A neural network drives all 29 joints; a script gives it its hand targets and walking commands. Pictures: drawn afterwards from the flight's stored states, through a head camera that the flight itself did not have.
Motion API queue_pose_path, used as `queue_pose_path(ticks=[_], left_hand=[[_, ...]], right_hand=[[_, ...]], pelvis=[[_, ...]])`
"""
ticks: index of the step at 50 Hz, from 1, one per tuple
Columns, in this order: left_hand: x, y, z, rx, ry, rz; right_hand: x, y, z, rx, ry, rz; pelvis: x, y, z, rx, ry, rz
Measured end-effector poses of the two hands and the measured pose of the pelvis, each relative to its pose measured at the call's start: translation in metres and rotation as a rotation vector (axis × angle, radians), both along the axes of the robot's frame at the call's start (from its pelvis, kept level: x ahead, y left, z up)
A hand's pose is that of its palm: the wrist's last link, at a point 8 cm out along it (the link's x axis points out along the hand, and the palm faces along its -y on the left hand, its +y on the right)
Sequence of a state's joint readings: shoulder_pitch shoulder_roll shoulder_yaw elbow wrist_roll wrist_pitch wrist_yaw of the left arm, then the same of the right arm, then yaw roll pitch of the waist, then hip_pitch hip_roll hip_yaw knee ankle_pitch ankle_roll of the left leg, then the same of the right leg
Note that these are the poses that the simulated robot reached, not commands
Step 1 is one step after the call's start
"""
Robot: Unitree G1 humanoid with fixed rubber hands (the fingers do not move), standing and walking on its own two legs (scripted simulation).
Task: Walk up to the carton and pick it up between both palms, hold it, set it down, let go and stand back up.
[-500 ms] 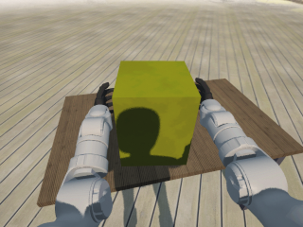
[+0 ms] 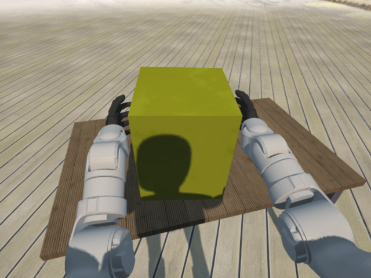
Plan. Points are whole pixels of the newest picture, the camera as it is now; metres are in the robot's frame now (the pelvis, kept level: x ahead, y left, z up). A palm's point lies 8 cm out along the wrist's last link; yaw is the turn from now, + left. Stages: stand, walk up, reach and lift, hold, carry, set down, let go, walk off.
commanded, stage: reach and lift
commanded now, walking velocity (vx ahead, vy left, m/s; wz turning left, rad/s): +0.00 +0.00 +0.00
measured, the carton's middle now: (182, 133) +0.43 +0.01 +0.15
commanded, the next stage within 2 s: hold in 0.22 s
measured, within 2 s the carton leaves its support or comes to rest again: neither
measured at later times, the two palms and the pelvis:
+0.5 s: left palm (116, 128) +0.38 +0.15 +0.20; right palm (250, 121) +0.38 -0.14 +0.21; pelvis +0.00 +0.00 +0.00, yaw +0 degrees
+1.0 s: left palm (117, 126) +0.38 +0.15 +0.21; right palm (253, 120) +0.38 -0.14 +0.21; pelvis +0.00 +0.00 +0.00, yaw +0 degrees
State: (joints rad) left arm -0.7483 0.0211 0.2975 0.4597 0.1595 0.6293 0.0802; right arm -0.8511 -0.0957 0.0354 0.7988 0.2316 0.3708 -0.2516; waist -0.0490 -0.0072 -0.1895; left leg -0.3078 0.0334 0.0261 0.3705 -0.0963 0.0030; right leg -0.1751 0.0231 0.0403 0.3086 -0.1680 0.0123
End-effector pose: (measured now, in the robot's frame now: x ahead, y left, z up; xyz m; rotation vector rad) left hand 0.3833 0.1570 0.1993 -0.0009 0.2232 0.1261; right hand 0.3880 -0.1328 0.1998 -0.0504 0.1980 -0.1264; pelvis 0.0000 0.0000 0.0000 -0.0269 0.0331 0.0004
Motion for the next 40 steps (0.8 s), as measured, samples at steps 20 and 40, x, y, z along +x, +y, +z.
queue_pose_path(ticks=[20, 40], left_hand=[[-0.002, -0.002, -0.002, -0.004, 0.024, -0.006], [-0.005, -0.011, 0.014, 0.019, 0.002, -0.033]], right_hand=[[-0.003, -0.002, 0.001, 0.009, 0.023, -0.004], [-0.013, -0.011, 0.014, 0.011, 0.002, -0.029]], pelvis=[[-0.001, 0.001, 0.000, -0.001, -0.003, 0.000], [-0.003, 0.001, 0.000, -0.001, -0.012, 0.000]])
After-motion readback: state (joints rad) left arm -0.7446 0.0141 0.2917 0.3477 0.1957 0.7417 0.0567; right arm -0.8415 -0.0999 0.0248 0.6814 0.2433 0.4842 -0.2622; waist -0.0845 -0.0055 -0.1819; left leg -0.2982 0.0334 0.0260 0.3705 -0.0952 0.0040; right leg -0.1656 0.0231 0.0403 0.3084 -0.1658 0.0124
